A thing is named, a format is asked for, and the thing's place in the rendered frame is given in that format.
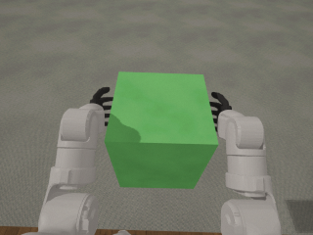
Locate right robot hand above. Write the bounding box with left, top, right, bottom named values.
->
left=209, top=92, right=232, bottom=132

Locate robot right forearm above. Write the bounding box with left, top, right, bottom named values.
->
left=217, top=110, right=283, bottom=235

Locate robot right upper arm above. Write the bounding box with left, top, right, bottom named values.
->
left=220, top=199, right=282, bottom=235

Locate robot left upper arm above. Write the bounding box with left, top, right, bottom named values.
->
left=22, top=192, right=99, bottom=235

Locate carton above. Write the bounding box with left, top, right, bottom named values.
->
left=104, top=71, right=219, bottom=189

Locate left robot hand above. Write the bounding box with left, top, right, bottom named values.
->
left=90, top=87, right=113, bottom=126

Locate robot left forearm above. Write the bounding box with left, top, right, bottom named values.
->
left=38, top=103, right=105, bottom=230

